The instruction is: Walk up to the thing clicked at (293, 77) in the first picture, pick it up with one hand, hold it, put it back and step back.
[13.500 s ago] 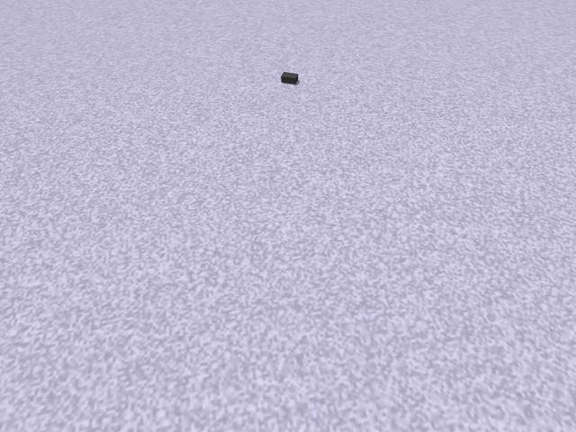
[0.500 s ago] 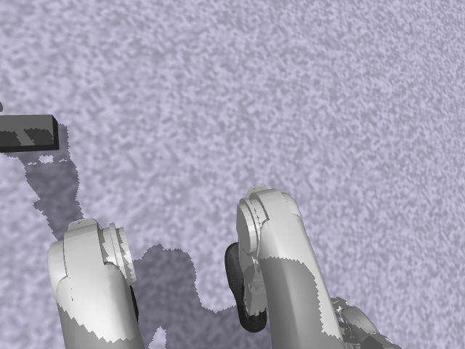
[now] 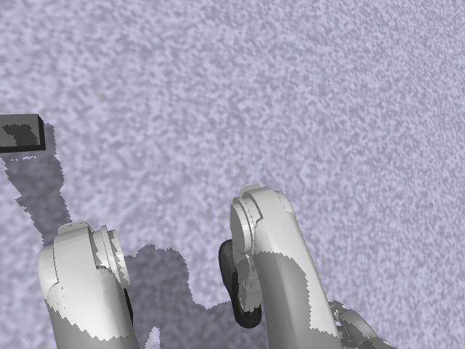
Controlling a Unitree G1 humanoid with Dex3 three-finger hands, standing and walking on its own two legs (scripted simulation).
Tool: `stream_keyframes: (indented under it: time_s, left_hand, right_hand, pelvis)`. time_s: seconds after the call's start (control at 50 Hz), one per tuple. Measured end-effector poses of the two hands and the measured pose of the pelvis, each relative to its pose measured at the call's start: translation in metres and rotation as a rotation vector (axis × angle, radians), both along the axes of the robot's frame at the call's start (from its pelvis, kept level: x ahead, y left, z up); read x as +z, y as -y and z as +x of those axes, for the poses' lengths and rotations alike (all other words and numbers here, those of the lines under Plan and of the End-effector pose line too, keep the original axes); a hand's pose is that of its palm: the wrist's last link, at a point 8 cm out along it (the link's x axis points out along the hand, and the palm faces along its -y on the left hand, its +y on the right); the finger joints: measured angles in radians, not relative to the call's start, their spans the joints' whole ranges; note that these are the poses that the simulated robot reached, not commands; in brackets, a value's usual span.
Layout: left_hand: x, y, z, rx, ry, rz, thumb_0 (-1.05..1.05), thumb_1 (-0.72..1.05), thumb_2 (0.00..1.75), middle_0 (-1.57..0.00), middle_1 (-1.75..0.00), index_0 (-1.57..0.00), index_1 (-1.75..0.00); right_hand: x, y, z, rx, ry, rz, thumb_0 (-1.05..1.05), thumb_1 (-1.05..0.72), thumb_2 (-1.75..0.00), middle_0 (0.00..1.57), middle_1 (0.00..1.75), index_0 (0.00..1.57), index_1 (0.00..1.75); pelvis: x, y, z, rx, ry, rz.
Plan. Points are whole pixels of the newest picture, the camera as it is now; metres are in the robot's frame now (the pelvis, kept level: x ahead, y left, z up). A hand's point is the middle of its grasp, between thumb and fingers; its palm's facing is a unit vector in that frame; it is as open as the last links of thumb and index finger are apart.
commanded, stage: rise first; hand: left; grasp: from above
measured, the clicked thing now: (10, 133) +0.50 +0.32 -0.30
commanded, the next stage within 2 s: approach in 0.70 s
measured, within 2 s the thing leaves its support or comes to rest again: neither
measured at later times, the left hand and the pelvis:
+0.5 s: hand out of the picture +0.45 +0.36 -0.17, palm faces -0.47 -0.05 -0.88, open 11.8 cm; pelvis +0.00 +0.00 +0.00, yaw +0 degrees
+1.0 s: hand out of the picture +0.46 +0.35 -0.17, palm faces -0.48 -0.04 -0.88, open 11.8 cm; pelvis +0.00 +0.00 +0.00, yaw +0 degrees
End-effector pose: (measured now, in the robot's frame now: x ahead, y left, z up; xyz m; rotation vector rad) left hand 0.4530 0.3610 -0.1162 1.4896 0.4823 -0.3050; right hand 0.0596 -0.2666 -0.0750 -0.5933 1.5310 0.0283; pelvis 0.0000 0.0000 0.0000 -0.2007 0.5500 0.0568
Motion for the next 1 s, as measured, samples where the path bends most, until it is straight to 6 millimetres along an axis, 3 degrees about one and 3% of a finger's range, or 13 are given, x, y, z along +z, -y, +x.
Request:
stream_keyframes:
  time_s: [0.42, 0.88, 1.0]
  left_hand:
    - [-0.001, -0.002, 0.0, -0.012, 0.015, 0.007, 0.0, -0.17, 0.71, -0.37, -0.78, -0.4, -0.75]
    - [0.003, 0.001, 0.002, -0.022, -0.003, 0.009, 0.0, -0.14, 0.69, -0.39, -0.75, -0.42, -0.72]
    - [0.002, 0.014, 0.011, -0.059, 0.004, 0.004, 0.0, -0.15, 0.7, -0.37, -0.76, -0.41, -0.73]
  right_hand:
    - [0.002, -0.007, 0.007, 0.006, 0.04, 0.006, 0.0, -0.91, -0.9, 0.2, 0.3, 0.2, 0.3]
    - [0.004, -0.007, -0.003, -0.011, 0.033, 0.014, 0.0, -0.91, -0.9, 0.2, 0.3, 0.2, 0.3]
    - [0.005, -0.006, -0.005, -0.012, 0.029, 0.008, 0.0, -0.9, -0.89, 0.2, 0.3, 0.2, 0.3]
  pelvis:
    - [-0.001, -0.003, -0.001, 0.002, 0.003, -0.009]
    - [0.0, -0.003, -0.004, 0.002, 0.006, -0.007]
    - [0.0, -0.002, -0.003, 0.003, 0.002, -0.003]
